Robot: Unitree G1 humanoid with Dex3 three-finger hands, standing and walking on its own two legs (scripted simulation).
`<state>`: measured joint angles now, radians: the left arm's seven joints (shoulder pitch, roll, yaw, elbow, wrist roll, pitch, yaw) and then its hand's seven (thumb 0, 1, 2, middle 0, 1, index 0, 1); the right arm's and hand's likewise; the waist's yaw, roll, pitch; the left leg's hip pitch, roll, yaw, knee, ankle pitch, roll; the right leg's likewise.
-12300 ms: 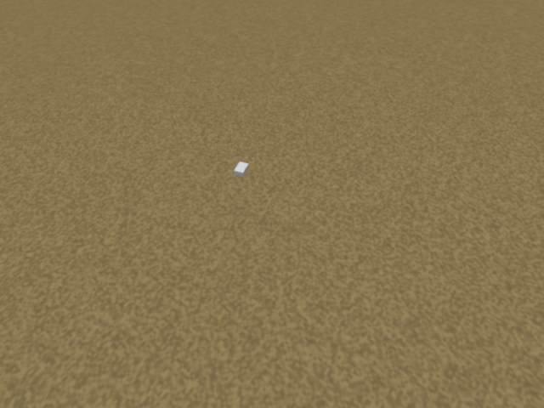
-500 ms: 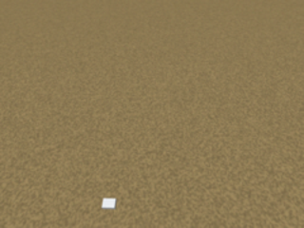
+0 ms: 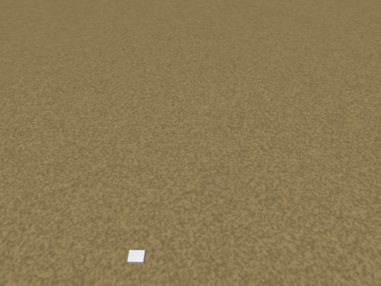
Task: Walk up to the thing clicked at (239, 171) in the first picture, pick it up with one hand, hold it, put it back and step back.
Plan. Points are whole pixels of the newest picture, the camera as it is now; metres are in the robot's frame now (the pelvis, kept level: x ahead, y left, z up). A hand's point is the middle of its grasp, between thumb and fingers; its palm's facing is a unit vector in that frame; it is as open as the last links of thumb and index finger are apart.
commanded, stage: stand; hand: left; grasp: from above
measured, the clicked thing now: (136, 256) +0.40 +0.31 -0.77
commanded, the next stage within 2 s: rise first in 0.48 s
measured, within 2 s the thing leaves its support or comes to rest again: neither
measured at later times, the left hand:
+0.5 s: hand out of the picture +0.07 +0.26 -0.16, palm faces -0.02 -0.94 -0.34, open 7.4 cm
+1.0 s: hand out of the picture +0.15 +0.26 -0.19, palm faces -0.08 -0.92 -0.38, open 11.5 cm
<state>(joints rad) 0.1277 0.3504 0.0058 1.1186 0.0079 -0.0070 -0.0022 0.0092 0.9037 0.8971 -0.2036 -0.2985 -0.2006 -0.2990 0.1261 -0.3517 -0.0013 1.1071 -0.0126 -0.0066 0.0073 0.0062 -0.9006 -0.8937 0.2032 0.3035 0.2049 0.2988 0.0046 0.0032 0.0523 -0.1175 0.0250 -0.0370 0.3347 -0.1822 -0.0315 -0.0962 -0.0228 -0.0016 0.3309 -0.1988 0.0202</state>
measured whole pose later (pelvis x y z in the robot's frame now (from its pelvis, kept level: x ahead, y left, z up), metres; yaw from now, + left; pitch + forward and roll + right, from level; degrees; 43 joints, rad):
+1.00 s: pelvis -0.01 +0.01 -0.04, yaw -1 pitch +10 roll -1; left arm 0.03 0.33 0.16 0.88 0.16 0.15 -0.02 0.01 -0.06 0.78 -0.34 -0.75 -0.33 -0.76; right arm 0.25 -0.24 -0.03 0.66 0.02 -0.04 0.00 0.01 -0.89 -0.89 0.20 0.30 0.21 0.30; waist -0.03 0.00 -0.05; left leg -0.61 0.03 -0.03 0.81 -0.38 -0.02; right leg -0.59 -0.01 0.02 0.78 -0.38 0.03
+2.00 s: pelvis -0.07 +0.01 -0.29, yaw -3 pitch +34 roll -3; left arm -0.22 0.58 0.24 0.75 0.69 -0.22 0.01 0.00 -0.38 0.84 -0.32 -0.83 -0.30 -0.85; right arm 0.05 -0.30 -0.06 0.64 -0.03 -0.15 0.05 0.01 -0.94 -0.90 0.20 0.30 0.20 0.30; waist -0.01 0.00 -0.15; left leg -1.81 0.01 -0.10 1.92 -0.70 -0.04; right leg -1.77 0.01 0.00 1.88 -0.71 0.04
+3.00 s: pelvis -0.09 +0.03 -0.46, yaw -9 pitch +31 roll -10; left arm -0.76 0.94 0.28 1.34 1.35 -0.52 0.36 0.00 -0.21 0.75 -0.34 -0.70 -0.34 -0.71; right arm 0.02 -0.27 0.03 0.77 -0.19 0.05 0.15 0.00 -0.89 -0.89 0.20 0.30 0.21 0.30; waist -0.12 -0.06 -0.04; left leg -2.31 -0.02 -0.18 2.46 -0.70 -0.02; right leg -2.21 0.05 -0.04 2.36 -0.71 0.06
